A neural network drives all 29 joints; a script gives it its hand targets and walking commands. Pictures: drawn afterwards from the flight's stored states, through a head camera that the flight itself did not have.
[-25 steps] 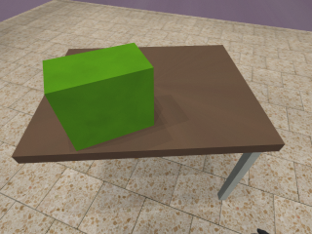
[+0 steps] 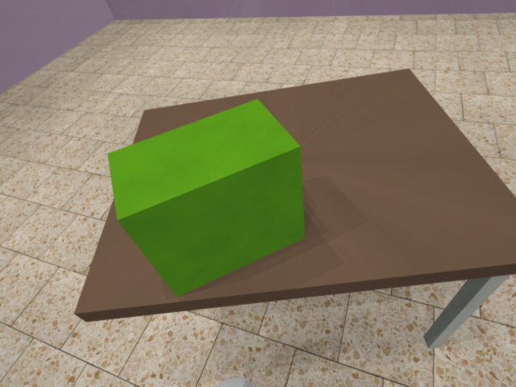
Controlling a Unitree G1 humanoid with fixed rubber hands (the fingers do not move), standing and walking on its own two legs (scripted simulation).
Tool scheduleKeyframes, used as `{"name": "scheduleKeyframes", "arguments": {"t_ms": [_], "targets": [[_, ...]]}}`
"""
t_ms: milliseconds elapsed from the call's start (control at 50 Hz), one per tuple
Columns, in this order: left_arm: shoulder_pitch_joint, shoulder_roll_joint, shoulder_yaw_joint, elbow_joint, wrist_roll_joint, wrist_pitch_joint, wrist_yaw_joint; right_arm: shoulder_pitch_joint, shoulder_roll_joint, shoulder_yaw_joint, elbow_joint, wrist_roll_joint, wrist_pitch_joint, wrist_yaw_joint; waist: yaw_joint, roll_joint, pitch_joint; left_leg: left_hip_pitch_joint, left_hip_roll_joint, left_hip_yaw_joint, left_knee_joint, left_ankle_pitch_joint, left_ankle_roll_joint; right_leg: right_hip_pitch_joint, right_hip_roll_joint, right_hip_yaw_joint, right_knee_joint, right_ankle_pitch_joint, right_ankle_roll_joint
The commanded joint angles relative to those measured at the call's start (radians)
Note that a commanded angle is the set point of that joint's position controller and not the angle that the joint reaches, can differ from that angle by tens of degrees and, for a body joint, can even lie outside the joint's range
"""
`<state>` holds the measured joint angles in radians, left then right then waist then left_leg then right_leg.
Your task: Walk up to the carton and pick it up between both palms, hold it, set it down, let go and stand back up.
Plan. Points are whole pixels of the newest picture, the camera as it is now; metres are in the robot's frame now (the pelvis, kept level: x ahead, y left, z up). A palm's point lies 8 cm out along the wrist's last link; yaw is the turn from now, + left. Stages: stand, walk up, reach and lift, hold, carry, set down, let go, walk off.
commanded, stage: walk up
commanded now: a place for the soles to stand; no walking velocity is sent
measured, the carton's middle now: (216, 200) +0.47 +0.12 +0.02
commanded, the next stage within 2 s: none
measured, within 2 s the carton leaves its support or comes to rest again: neither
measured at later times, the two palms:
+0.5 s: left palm out of the picture +0.15 +0.36 -0.11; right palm out of the picture +0.08 -0.17 -0.09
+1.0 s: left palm out of the picture +0.13 +0.34 -0.10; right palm out of the picture +0.11 -0.18 -0.09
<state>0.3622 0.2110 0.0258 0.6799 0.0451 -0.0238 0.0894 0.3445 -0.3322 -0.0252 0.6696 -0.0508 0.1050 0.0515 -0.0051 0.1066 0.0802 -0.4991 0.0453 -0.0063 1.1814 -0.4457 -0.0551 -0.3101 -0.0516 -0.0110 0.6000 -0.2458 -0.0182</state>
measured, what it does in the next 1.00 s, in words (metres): steps on the spot: left foot, then right foot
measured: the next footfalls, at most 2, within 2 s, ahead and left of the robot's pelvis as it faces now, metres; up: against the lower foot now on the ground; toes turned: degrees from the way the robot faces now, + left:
left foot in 0.18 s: +0.10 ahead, +0.22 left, +0.00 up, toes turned +8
right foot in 0.58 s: +0.08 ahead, -0.03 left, +0.00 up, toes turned +5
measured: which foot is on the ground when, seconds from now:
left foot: up 0.00-0.16, down 0.18-1.00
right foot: down 0.00-0.18, up 0.20-0.56, down 0.58-1.00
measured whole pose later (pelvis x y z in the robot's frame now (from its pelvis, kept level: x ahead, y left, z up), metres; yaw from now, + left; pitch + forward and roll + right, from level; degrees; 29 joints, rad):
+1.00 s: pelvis +0.04 +0.08 +0.00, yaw +2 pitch -3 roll +0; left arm 0.25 0.28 0.00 0.69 0.01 0.05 -0.03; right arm 0.38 -0.28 -0.02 0.66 -0.01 -0.01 0.00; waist 0.00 -0.01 0.05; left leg -0.26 0.03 -0.03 0.58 -0.27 -0.03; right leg -0.26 -0.02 -0.03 0.59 -0.29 0.00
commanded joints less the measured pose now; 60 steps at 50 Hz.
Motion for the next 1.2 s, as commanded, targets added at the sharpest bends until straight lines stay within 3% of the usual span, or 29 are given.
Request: {"name": "scheduleKeyframes", "arguments": {"t_ms": [0,80,120,140,160,180,200,220,240,280,380,400,440,480,500,540,560,580,600,640,680,740,780,860,900,960,1000,1140,1180], "targets": [[-0.032,0.245,0.066,-0.094,0.005,-0.028,-0.023,0.045,-0.035,-0.018,-0.076,0.026,-0.028,0.016,0.008,-0.349,-0.022,-0.029,0.029,0.024,-0.162,0.08,-0.002,0.009,-0.123,0.097,-0.24,-0.065,-0.18],[-0.021,0.26,0.069,-0.095,-0.005,-0.008,-0.059,0.054,-0.05,-0.03,-0.059,0.036,-0.06,-0.005,0.029,-0.355,-0.048,0.226,-0.008,0.07,-0.47,0.165,0.027,-0.109,-0.105,0.072,-0.175,-0.152,-0.142],[-0.06,0.234,0.053,-0.098,0.001,0.016,-0.065,0.176,-0.059,-0.052,-0.017,0.042,-0.08,-0.03,-0.057,-0.268,-0.089,0.431,-0.055,0.116,-0.616,0.21,0.039,-0.203,-0.095,0.04,0.04,-0.222,-0.1],[-0.021,0.19,0.038,-0.09,0.009,0.026,-0.068,0.228,-0.092,-0.062,0.004,0.038,-0.092,-0.038,-0.073,-0.121,-0.099,0.48,-0.022,0.043,-0.685,0.161,0.037,-0.243,-0.062,-0.005,0.19,-0.275,-0.059],[0.005,0.106,0.011,-0.116,0.002,0.032,-0.071,0.223,-0.164,-0.067,0.0,0.022,-0.107,-0.044,-0.08,0.111,-0.063,0.413,0.118,-0.157,-0.768,0.054,0.062,-0.307,-0.007,0.002,0.356,-0.408,-0.012],[0.063,0.086,0.004,-0.132,-0.017,0.045,-0.068,0.145,-0.231,-0.069,-0.045,0.018,-0.106,-0.051,-0.029,0.177,-0.042,0.252,0.321,-0.498,-0.907,-0.084,0.147,-0.297,0.023,0.077,0.423,-0.401,0.022],[0.013,0.16,0.03,-0.124,-0.037,0.055,-0.059,0.062,-0.242,-0.065,-0.051,0.027,-0.094,-0.059,-0.037,0.137,0.048,0.09,0.354,-0.582,-0.993,-0.267,0.226,-0.241,0.012,0.116,0.486,-0.368,0.026],[-0.025,0.189,0.034,-0.109,-0.03,0.058,-0.057,0.01,-0.204,-0.058,-0.06,0.034,-0.095,-0.059,-0.026,0.096,0.122,0.079,0.328,-0.557,-0.985,-0.158,0.245,-0.257,-0.001,0.113,0.501,-0.322,0.037],[-0.026,0.182,0.034,-0.09,-0.021,0.057,-0.056,-0.004,-0.162,-0.043,-0.067,0.039,-0.106,-0.064,-0.015,0.058,0.131,0.109,0.293,-0.442,-0.926,0.084,0.232,-0.266,-0.015,0.115,0.477,-0.289,0.03],[0.03,0.167,0.04,-0.064,-0.018,0.051,-0.063,-0.02,-0.126,-0.032,-0.066,0.035,-0.115,-0.071,0.018,0.111,0.031,0.182,0.206,-0.266,-0.825,0.336,0.197,-0.2,-0.021,0.089,0.433,-0.263,0.035],[-0.06,0.146,0.039,-0.063,-0.008,0.062,-0.075,0.096,-0.113,-0.034,-0.053,0.02,-0.123,-0.08,-0.025,0.071,-0.06,0.361,0.215,-0.216,-0.718,0.741,0.218,-0.162,0.014,0.04,0.27,-0.265,0.037],[-0.057,0.146,0.039,-0.067,-0.008,0.065,-0.075,0.11,-0.127,-0.04,-0.055,0.018,-0.119,-0.081,-0.033,0.1,-0.098,0.383,0.214,-0.217,-0.702,0.734,0.227,-0.142,0.021,0.03,0.241,-0.269,0.038],[-0.091,0.138,0.036,-0.083,-0.01,0.064,-0.076,0.123,-0.132,-0.039,-0.05,0.018,-0.113,-0.084,-0.04,0.08,-0.1,0.37,0.215,-0.226,-0.701,0.742,0.234,-0.109,0.03,0.013,0.189,-0.24,0.026],[-0.077,0.111,0.028,-0.072,-0.016,0.058,-0.08,0.066,-0.153,-0.046,-0.067,0.016,-0.105,-0.085,-0.006,0.078,-0.114,0.323,0.202,-0.198,-0.676,0.676,0.231,-0.013,0.046,-0.01,0.057,-0.151,0.015],[-0.063,0.109,0.024,-0.066,-0.019,0.05,-0.082,0.034,-0.15,-0.038,-0.078,0.025,-0.103,-0.083,0.02,0.061,-0.1,0.248,0.183,-0.162,-0.661,0.654,0.212,0.067,0.045,-0.015,-0.032,-0.019,0.007],[-0.09,0.152,0.032,-0.079,-0.004,0.036,-0.084,0.029,-0.099,-0.021,-0.093,0.044,-0.107,-0.075,0.041,-0.008,-0.129,0.141,0.15,-0.136,-0.627,0.536,0.131,0.245,-0.032,0.085,-0.117,0.184,-0.034],[-0.096,0.223,0.044,-0.086,0.001,0.027,-0.083,0.067,-0.064,-0.016,-0.099,0.049,-0.109,-0.07,0.021,-0.146,-0.16,0.121,0.08,-0.092,-0.558,0.42,0.089,0.269,-0.139,0.191,-0.142,0.297,-0.07],[-0.102,0.223,0.038,-0.077,-0.013,0.028,-0.081,0.064,-0.04,-0.017,-0.094,0.054,-0.106,-0.07,0.019,-0.181,-0.156,0.151,-0.007,0.009,-0.501,0.164,0.056,0.236,-0.178,0.191,-0.159,0.409,-0.13],[-0.124,0.224,0.028,-0.057,-0.019,0.033,-0.086,0.066,-0.021,-0.014,-0.101,0.051,-0.097,-0.076,0.0,-0.248,-0.137,0.235,-0.036,0.015,-0.509,0.001,0.057,0.103,-0.189,0.182,-0.14,0.407,-0.179],[-0.171,0.199,0.019,-0.079,-0.028,0.045,-0.096,0.06,-0.041,-0.017,-0.094,0.035,-0.096,-0.077,-0.005,-0.274,-0.04,0.294,-0.027,0.011,-0.584,0.101,0.066,-0.04,-0.123,0.127,-0.182,0.121,-0.13],[-0.206,0.187,0.01,-0.09,-0.027,0.057,-0.097,0.08,-0.065,-0.027,-0.07,0.044,-0.104,-0.071,-0.005,-0.263,-0.03,0.276,-0.018,0.003,-0.622,0.226,0.066,-0.018,-0.081,0.094,-0.17,0.03,-0.098],[-0.2,0.191,0.005,-0.093,-0.035,0.053,-0.113,0.049,-0.08,-0.032,-0.074,0.032,-0.114,-0.067,0.001,-0.18,-0.022,0.301,-0.003,-0.011,-0.636,0.187,0.076,-0.078,-0.066,0.113,-0.195,-0.181,-0.075],[-0.182,0.208,0.011,-0.076,-0.038,0.053,-0.116,0.051,-0.079,-0.036,-0.073,0.044,-0.114,-0.065,0.01,-0.2,0.021,0.25,-0.006,-0.032,-0.659,0.158,0.07,-0.069,-0.061,0.103,-0.22,-0.259,-0.069],[-0.17,0.208,0.011,-0.08,-0.041,0.046,-0.117,0.048,-0.079,-0.035,-0.085,0.04,-0.129,-0.062,0.007,-0.174,0.003,0.245,0.008,-0.069,-0.695,0.146,0.073,-0.05,-0.062,0.107,-0.211,-0.273,-0.06],[-0.153,0.209,0.015,-0.086,-0.036,0.047,-0.116,0.033,-0.09,-0.041,-0.086,0.039,-0.133,-0.06,0.009,-0.098,-0.006,0.228,0.03,-0.102,-0.712,0.145,0.088,-0.017,-0.046,0.085,-0.179,-0.222,-0.047],[-0.12,0.189,0.013,-0.073,-0.031,0.045,-0.116,0.015,-0.096,-0.04,-0.099,0.037,-0.137,-0.064,0.025,-0.055,-0.046,0.151,0.073,-0.173,-0.776,0.076,0.106,0.076,-0.015,0.064,-0.113,-0.111,-0.029],[-0.104,0.199,0.014,-0.079,-0.027,0.037,-0.117,0.007,-0.099,-0.044,-0.102,0.034,-0.133,-0.058,0.027,-0.023,-0.048,0.136,0.065,-0.158,-0.776,0.087,0.11,0.108,-0.018,0.063,-0.109,-0.081,-0.028],[-0.093,0.216,0.012,-0.073,-0.028,0.032,-0.112,0.035,-0.097,-0.042,-0.1,0.035,-0.123,-0.059,0.015,-0.111,-0.058,0.224,0.029,-0.104,-0.679,0.247,0.093,0.054,-0.051,0.075,-0.159,-0.014,-0.044],[-0.09,0.213,0.01,-0.071,-0.03,0.031,-0.111,0.029,-0.086,-0.037,-0.105,0.033,-0.126,-0.061,0.007,-0.087,-0.091,0.294,0.032,-0.094,-0.666,0.34,0.092,0.029,-0.048,0.061,-0.137,0.042,-0.041]]}}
